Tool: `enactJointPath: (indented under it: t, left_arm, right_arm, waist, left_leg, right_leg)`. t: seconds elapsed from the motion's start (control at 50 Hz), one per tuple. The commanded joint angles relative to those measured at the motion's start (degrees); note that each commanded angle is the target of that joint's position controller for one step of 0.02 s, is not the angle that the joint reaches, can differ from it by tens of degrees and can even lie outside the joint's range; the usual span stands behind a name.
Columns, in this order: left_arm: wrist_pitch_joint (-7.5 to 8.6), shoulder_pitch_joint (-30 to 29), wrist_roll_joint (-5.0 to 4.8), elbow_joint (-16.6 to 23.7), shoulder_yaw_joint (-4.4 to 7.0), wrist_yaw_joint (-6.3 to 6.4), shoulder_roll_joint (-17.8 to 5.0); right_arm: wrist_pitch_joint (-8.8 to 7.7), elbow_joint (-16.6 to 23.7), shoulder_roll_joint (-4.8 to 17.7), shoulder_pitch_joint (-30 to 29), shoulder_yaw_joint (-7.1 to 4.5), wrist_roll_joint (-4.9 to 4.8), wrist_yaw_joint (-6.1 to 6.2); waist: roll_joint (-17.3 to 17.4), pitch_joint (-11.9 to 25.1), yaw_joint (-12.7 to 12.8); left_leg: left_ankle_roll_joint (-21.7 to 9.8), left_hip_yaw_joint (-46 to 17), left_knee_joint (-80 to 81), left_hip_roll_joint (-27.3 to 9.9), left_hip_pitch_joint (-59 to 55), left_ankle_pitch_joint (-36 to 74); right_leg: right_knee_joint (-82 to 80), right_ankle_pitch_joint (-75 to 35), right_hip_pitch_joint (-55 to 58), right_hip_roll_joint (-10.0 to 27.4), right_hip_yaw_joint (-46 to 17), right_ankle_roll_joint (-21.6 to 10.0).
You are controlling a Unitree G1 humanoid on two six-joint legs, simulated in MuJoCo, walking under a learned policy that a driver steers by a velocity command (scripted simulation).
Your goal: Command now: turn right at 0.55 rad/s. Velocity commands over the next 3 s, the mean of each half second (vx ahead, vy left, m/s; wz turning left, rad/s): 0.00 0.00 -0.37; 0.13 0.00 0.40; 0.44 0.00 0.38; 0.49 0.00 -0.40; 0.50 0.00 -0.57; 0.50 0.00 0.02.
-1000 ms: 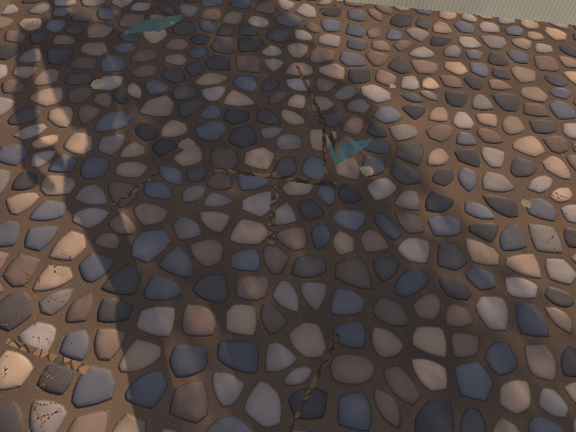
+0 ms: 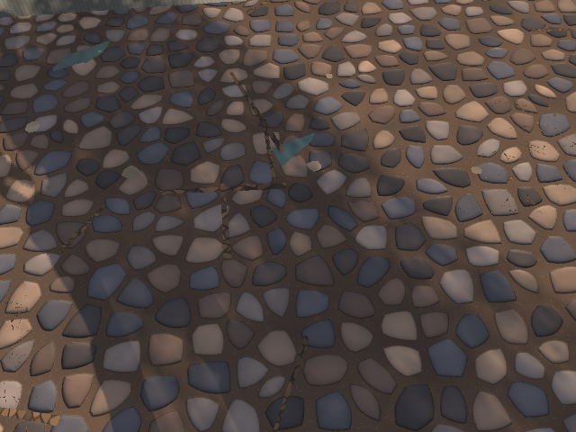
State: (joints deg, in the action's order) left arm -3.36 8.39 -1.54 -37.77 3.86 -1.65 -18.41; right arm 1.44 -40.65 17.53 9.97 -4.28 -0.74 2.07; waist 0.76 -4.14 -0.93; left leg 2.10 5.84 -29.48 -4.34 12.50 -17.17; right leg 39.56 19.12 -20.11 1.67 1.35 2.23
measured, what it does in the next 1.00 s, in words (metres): steps on the spot: right foot, then left foot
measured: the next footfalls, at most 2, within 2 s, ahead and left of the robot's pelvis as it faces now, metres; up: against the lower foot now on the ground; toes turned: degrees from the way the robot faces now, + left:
right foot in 0.02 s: +0.05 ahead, -0.11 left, +0.00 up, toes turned -3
left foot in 0.46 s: +0.09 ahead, +0.11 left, +0.00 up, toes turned -12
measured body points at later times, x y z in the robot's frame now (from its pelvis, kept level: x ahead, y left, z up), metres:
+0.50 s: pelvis +0.02 -0.02 +0.00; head +0.03 -0.02 +0.45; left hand +0.23 +0.20 -0.09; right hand +0.10 -0.31 -0.10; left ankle +0.05 +0.12 -0.74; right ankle +0.01 -0.11 -0.73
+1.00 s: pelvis +0.07 +0.03 +0.01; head +0.09 +0.04 +0.45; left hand +0.10 +0.33 -0.11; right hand +0.29 -0.21 -0.07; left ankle +0.10 +0.16 -0.71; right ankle +0.01 -0.11 -0.73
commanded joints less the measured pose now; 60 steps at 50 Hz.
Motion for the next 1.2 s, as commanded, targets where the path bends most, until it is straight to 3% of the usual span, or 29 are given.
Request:
enactJointPath:
  t: [0.02,0.04,0.06,0.08,0.14,0.3,0.4,0.44,0.46,0.5,0.52,0.56,0.6,0.68,0.72,0.74,0.76,0.78,0.82,0.94,0.98,1.04,1.06,1.08,1.1,1.12,1.14,1.16,1.2]
  left_arm:
    - [0.42,5.8,0.52,2.9,3.38,0.89,-9.1]
    - [0.69,6.9,0.93,4.8,4.90,2.01,-17.1]
    - [2.20,8.3,3.33,5.7,4.09,1.07,-15.4]
    - [3.43,6.4,3.41,5.5,3.57,0.70,-13.9]
    - [3.46,0.1,0.78,5.6,2.30,1.97,-9.7]
    - [2.34,1.2,1.32,5.7,1.96,3.64,-8.8]
    - [2.37,0.5,2.69,3.8,-0.32,2.57,-4.3]
    - [2.69,-0.6,2.63,2.6,-1.07,2.09,-3.3]
    - [3.17,1.6,2.82,1.5,-1.22,1.92,-3.1]
    - [4.22,6.3,3.92,0.9,-0.43,1.93,-5.2]
    - [4.23,3.8,3.75,1.1,-0.36,2.46,-5.1]
    - [3.59,0.1,3.00,1.8,0.18,3.41,-5.2]
    - [2.73,0.8,2.74,2.3,0.49,3.70,-4.6]
    - [2.92,2.3,2.29,2.5,1.46,3.10,-4.0]
    - [2.99,4.8,2.45,2.3,2.24,2.84,-5.6]
    - [3.25,5.0,2.34,2.3,2.64,2.79,-7.3]
    - [3.98,6.7,2.47,2.5,2.56,2.93,-7.4]
    - [4.79,7.0,2.40,2.3,2.23,3.21,-6.9]
    - [5.84,4.8,1.16,2.2,2.21,3.63,-6.9]
    - [6.46,6.5,0.84,0.6,3.10,2.36,-9.8]
    - [6.47,7.2,0.25,-0.2,3.46,1.56,-11.0]
    - [6.52,6.6,-0.15,-0.8,2.75,0.99,-9.2]
    - [6.90,6.5,0.97,-0.4,1.64,0.99,-6.1]
    - [7.96,3.6,2.88,5.2,-0.01,1.11,-1.1]
    - [9.43,0.7,0.74,5.8,0.61,1.04,-5.1]
    - [10.28,-0.5,-1.09,6.1,1.27,0.60,-7.6]
    - [10.69,0.4,-0.45,5.2,1.24,0.58,-7.9]
    - [10.84,0.9,1.26,4.2,1.27,0.74,-7.6]
    - [10.43,1.7,2.51,3.1,1.49,0.45,-7.2]
  right_arm:
    - [-1.13,1.5,7.4,3.1,-2.11,-0.12,-0.56]
    - [-1.25,4.4,3.0,2.4,-0.42,3.59,-0.92]
    - [-1.57,6.2,5.7,-4.1,-1.07,2.23,-0.40]
    - [-1.31,6.1,7.3,-5.2,-1.65,0.61,-0.02]
    - [-0.72,4.3,7.8,-3.2,-2.32,1.35,1.02]
    - [-1.27,3.6,4.8,-3.4,-1.17,0.70,-0.01]
    - [-1.67,3.0,3.5,-2.9,-0.15,0.42,-1.25]
    - [-2.18,2.2,2.5,-1.1,0.30,0.48,-1.80]
    - [-2.36,2.5,3.6,-1.6,0.34,1.08,-1.85]
    - [-2.40,3.8,11.2,-2.9,-1.07,1.07,-1.38]
    - [-2.35,3.5,10.4,-3.1,-1.27,0.54,-1.66]
    - [-2.56,3.7,8.1,-3.1,-0.63,0.53,-1.83]
    - [-2.76,4.3,8.6,-2.7,-0.83,0.22,-1.67]
    - [-1.66,6.3,8.1,-2.1,-1.08,-0.30,-0.75]
    - [-1.03,7.2,6.2,-1.4,-0.64,-0.34,-0.62]
    - [-0.78,7.8,5.0,-0.8,-0.36,-0.39,-0.79]
    - [-0.86,9.0,6.6,-3.1,-0.76,-0.26,-1.06]
    - [-0.95,9.5,7.5,-4.0,-1.35,-0.75,-1.41]
    - [-1.08,9.5,5.8,-4.3,-0.86,-0.88,-2.05]
    - [-2.40,11.2,2.6,-6.6,1.06,-0.78,-4.33]
    - [-2.36,11.2,3.9,-5.3,0.77,-0.98,-4.47]
    - [-1.85,8.3,7.1,4.5,-1.22,-0.88,-3.89]
    - [-1.65,6.3,10.7,13.3,-3.17,-1.38,-3.29]
    - [-2.25,7.2,19.6,17.5,-4.67,-0.84,-2.61]
    - [-3.81,8.3,16.1,17.4,-3.48,-0.64,-3.30]
    - [-4.78,8.0,12.2,14.9,-2.22,-0.24,-3.48]
    - [-5.23,8.2,9.5,12.3,-1.40,-0.08,-3.58]
    - [-5.11,8.6,8.2,9.2,-0.89,0.07,-3.42]
    - [-5.10,9.1,7.6,6.1,-0.45,0.89,-2.82]
  waist:
    - [-0.8,8.9,1.9]
    - [-20.0,9.1,0.3]
    - [-13.9,13.5,5.6]
    - [-8.7,10.4,4.3]
    - [-6.3,7.0,0.9]
    - [-8.1,9.1,1.7]
    - [-8.9,8.2,2.8]
    - [-7.6,6.8,0.8]
    - [-5.9,6.1,1.0]
    - [4.3,6.3,5.7]
    - [7.4,6.2,4.2]
    - [8.5,5.4,2.9]
    - [9.2,5.3,2.7]
    - [3.5,6.7,2.0]
    - [-4.8,7.6,2.4]
    - [-11.7,7.2,2.5]
    - [-11.5,5.5,4.3]
    - [-6.8,3.7,4.0]
    - [-5.3,0.9,3.3]
    - [-6.7,2.6,5.4]
    - [-7.2,2.9,4.7]
    - [-4.7,5.6,-1.1]
    - [0.9,9.7,-5.3]
    - [18.7,11.4,-4.9]
    - [10.7,13.8,-7.1]
    - [8.7,8.0,-5.4]
    - [6.1,5.2,-3.4]
    - [3.8,3.4,-1.6]
    - [4.9,2.7,0.9]
  left_leg:
    - [-4.6,-0.6,-9.4,-6.8,3.8,12.1]
    - [2.0,1.9,-28.4,1.4,22.1,-21.2]
    - [2.3,-8.5,-38.2,4.9,25.0,-24.8]
    - [1.6,-10.3,-41.2,3.6,25.9,-20.4]
    - [1.9,-11.1,-37.0,2.0,23.6,-8.0]
    - [3.8,-10.9,-20.6,4.1,17.8,-1.9]
    - [2.6,-8.8,-9.5,2.0,5.2,-1.9]
    - [1.1,-7.5,2.6,2.7,-1.7,6.0]
    - [0.1,-9.0,7.0,2.1,-4.3,12.3]
    - [-4.5,-16.6,3.5,-4.1,-4.7,27.3]
    - [-7.1,-18.8,5.7,-4.2,0.6,18.5]
    - [-7.6,-22.1,7.8,-4.4,3.8,14.1]
    - [-7.8,-23.6,6.9,-4.1,4.1,14.5]
    - [-6.3,-22.2,0.8,-0.4,7.0,13.0]
    - [-3.0,-15.5,-8.2,5.2,13.8,2.7]
    - [-1.8,-10.0,-16.4,7.5,19.1,-9.3]
    - [-1.3,-10.5,-28.4,4.0,25.6,-15.7]
    - [-1.5,-12.3,-34.5,2.1,29.3,-14.5]
    - [-1.4,-12.4,-32.7,-0.5,33.1,-8.6]
    - [-1.1,-4.2,-15.1,0.0,18.1,-2.6]
    - [-2.0,-2.1,-10.5,1.3,13.2,-1.3]
    - [-5.4,1.3,-3.1,6.2,-4.4,1.2]
    - [-8.1,-5.3,-0.7,3.8,-16.1,0.4]
    - [-18.9,-41.0,9.7,-12.8,-27.1,-8.4]
    - [-23.9,-53.7,17.8,-16.9,-27.4,-19.6]
    - [-22.6,-48.1,18.2,-16.4,-23.9,-18.6]
    - [-20.6,-41.4,17.1,-13.9,-18.9,-12.8]
    - [-18.8,-35.8,16.5,-11.2,-14.3,-5.5]
    - [-17.3,-29.0,17.8,-7.4,-7.9,5.8]
  right_leg:
    - [-15.6,-18.9,15.6,-0.7,-3.0,-4.7]
    - [-16.2,-43.7,24.2,16.5,-27.9,-13.8]
    - [-18.9,-41.4,19.6,21.2,-35.2,-23.5]
    - [-19.9,-35.2,17.4,18.5,-30.3,-22.1]
    - [-20.0,-25.7,12.4,11.0,-22.2,-15.4]
    - [-19.6,-19.0,13.5,8.4,-22.2,-15.3]
    - [-19.1,-16.3,7.5,8.1,-20.5,-15.0]
    - [-18.4,-13.3,5.1,6.8,-18.8,-13.1]
    - [-18.1,-11.5,4.5,5.3,-17.9,-10.7]
    - [-13.3,-4.3,3.7,-1.8,-11.2,-5.7]
    - [-11.7,-4.2,6.9,-3.7,-7.2,-3.5]
    - [-8.8,-5.4,8.7,-3.7,-5.4,-2.9]
    - [-8.1,-5.9,8.3,-3.6,-4.8,-3.5]
    - [-10.7,-8.5,10.1,-1.2,-5.9,-5.6]
    - [-17.3,-6.1,14.5,6.2,-14.1,-10.4]
    - [-22.4,-1.1,16.4,14.5,-23.1,-15.6]
    - [-25.9,3.6,16.5,20.9,-30.2,-19.9]
    - [-27.1,8.9,15.9,21.9,-31.2,-20.6]
    - [-28.7,11.4,17.4,18.2,-24.1,-16.8]
    - [-28.9,-2.0,13.3,12.3,-4.6,-12.8]
    - [-27.5,-1.0,12.1,13.5,-3.3,-12.5]
    - [-14.4,-7.1,4.4,11.9,2.8,-8.8]
    - [1.9,-10.1,-2.3,8.3,7.8,-5.4]
    - [26.2,12.9,-25.3,-1.5,7.5,0.1]
    - [34.6,14.1,-33.2,-2.2,-5.0,-0.3]
    - [35.0,9.1,-36.1,0.7,-6.2,-1.9]
    - [31.7,3.9,-33.4,2.8,-5.9,-2.8]
    - [27.2,-0.2,-30.1,4.1,-5.9,-2.6]
    - [21.6,-5.5,-23.3,4.0,-5.2,-1.5]
Over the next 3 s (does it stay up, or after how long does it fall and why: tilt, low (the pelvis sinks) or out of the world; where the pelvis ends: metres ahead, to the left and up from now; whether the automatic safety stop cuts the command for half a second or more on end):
stays up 1.11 0.08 0.00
